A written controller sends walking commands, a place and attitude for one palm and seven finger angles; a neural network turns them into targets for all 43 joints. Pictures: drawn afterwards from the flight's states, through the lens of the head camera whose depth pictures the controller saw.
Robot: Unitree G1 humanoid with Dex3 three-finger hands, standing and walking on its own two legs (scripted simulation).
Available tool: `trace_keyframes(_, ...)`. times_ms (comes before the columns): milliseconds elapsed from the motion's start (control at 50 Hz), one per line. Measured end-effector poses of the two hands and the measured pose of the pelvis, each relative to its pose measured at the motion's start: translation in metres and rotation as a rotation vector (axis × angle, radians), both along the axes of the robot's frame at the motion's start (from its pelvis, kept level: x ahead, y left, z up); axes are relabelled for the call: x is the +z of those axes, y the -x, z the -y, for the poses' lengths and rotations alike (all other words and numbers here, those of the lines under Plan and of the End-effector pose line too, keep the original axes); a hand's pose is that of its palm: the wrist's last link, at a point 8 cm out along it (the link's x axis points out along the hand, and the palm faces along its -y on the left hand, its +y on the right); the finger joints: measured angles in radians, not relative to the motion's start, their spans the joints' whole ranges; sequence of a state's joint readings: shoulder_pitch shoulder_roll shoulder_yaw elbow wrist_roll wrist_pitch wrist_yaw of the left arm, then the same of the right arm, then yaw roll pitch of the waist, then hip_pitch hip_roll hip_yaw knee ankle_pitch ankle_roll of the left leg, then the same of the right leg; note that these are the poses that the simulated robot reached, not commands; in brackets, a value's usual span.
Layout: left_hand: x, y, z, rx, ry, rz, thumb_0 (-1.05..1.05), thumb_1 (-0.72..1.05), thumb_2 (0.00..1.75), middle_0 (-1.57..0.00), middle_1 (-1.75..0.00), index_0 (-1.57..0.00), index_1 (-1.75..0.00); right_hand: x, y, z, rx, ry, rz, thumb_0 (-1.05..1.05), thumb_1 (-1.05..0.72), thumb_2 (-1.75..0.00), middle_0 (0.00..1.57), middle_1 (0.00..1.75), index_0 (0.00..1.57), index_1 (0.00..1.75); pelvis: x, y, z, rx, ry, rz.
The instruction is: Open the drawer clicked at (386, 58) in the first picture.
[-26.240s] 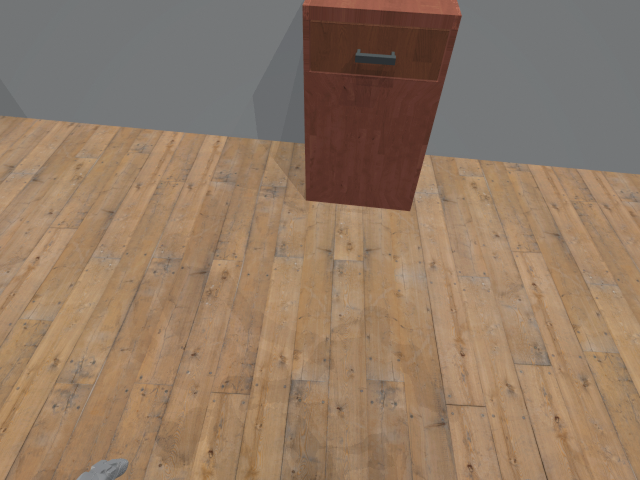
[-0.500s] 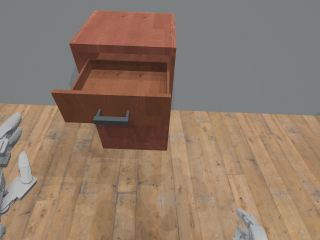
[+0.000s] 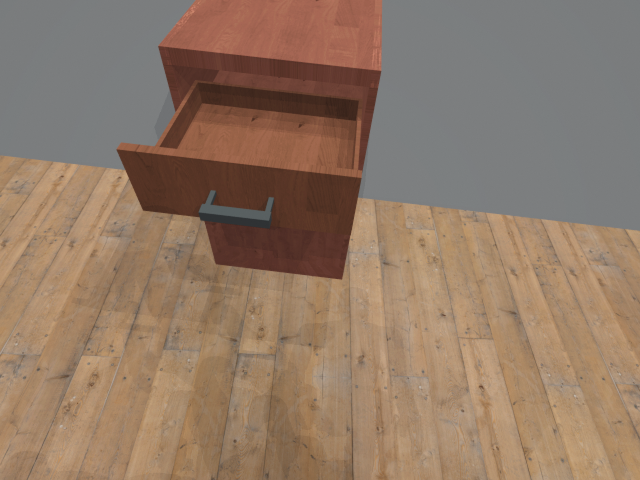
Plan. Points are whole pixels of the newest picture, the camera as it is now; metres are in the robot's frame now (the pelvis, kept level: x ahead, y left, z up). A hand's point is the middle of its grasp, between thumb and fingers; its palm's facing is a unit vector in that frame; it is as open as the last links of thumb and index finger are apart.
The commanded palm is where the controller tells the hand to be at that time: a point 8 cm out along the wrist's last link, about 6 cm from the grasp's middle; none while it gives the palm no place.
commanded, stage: let the arm hang, fingers relaxed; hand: left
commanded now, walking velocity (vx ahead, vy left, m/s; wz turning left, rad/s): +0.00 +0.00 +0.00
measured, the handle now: (238, 207) +0.57 +0.19 -0.06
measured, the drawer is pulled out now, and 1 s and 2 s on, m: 0.30 0.30 0.30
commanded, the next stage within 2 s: look to check the result in 0.74 s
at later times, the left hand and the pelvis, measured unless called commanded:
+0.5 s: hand out of the picture +0.00 +0.17 -0.17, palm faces +0.02 -0.99 -0.15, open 7.4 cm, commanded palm none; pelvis +0.00 +0.02 +0.01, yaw -2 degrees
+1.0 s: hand out of the picture -0.01 +0.18 -0.17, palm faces +0.01 -0.99 -0.16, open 7.4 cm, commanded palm none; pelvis +0.01 +0.03 +0.01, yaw -2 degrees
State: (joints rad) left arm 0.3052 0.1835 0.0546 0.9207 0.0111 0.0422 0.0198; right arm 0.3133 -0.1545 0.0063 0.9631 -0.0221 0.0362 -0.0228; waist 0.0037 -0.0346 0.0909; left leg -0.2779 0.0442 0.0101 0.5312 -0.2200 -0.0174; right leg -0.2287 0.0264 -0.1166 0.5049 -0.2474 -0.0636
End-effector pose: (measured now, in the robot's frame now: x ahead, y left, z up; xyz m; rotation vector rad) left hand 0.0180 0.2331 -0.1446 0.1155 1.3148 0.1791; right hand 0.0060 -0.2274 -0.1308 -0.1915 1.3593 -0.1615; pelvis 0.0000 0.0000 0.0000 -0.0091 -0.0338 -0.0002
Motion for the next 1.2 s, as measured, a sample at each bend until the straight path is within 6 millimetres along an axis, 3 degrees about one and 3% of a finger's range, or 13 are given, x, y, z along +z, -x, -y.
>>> trace_keyframes(120, 0.007, 0.057, -0.006, 0.017, -0.007, -0.192, -0.01, 0.96, 0.9, -0.21, -0.3, -0.2, -0.3, -0.001, 0.04, -0.011, -0.052, -0.02, -0.131, 0.01, -0.9, -0.9, 0.2, 0.3, 0.2, 0.3, 0.006, -0.004, -0.005, -0.009, 0.003, 0.0)
trace_keyframes(220, 0.011, 0.07, -0.003, 0.017, -0.004, -0.245, 0.0, 0.93, 0.9, -0.2, -0.3, -0.2, -0.3, -0.006, 0.049, -0.029, -0.073, -0.058, -0.153, 0.01, -0.9, -0.9, 0.2, 0.3, 0.2, 0.3, 0.008, -0.005, -0.01, -0.019, 0.0, 0.006)
trace_keyframes(400, 0.006, 0.043, 0.008, -0.009, 0.025, -0.167, 0.01, 0.91, 0.9, -0.2, -0.3, -0.2, -0.3, -0.013, 0.037, -0.058, -0.092, -0.12, -0.1, 0.01, -0.9, -0.9, 0.2, 0.3, 0.2, 0.3, 0.008, -0.004, -0.016, -0.033, -0.005, 0.01)
trace_keyframes(560, 0.002, 0.019, 0.01, -0.034, 0.039, -0.105, 0.02, 0.92, 0.9, -0.2, -0.3, -0.2, -0.3, -0.012, 0.038, -0.062, -0.115, -0.109, -0.083, 0.01, -0.91, -0.9, 0.2, 0.3, 0.2, 0.3, 0.007, -0.005, -0.02, -0.039, -0.006, 0.011)
trace_keyframes(840, 0.004, 0.025, -0.002, -0.026, 0.027, -0.137, 0.01, 0.91, 0.9, -0.2, -0.3, -0.2, -0.3, -0.009, 0.047, -0.061, -0.126, -0.091, -0.119, 0.01, -0.9, -0.9, 0.2, 0.3, 0.2, 0.3, 0.008, -0.007, -0.026, -0.04, -0.006, 0.007)
trace_keyframes(1200, 0.004, 0.022, 0.001, -0.028, 0.036, -0.148, 0.0, 0.91, 0.9, -0.2, -0.3, -0.2, -0.3, -0.01, 0.03, -0.065, -0.117, -0.1, -0.097, 0.0, -0.9, -0.9, 0.2, 0.3, 0.2, 0.3, 0.009, -0.013, -0.028, -0.042, -0.008, 0.005)
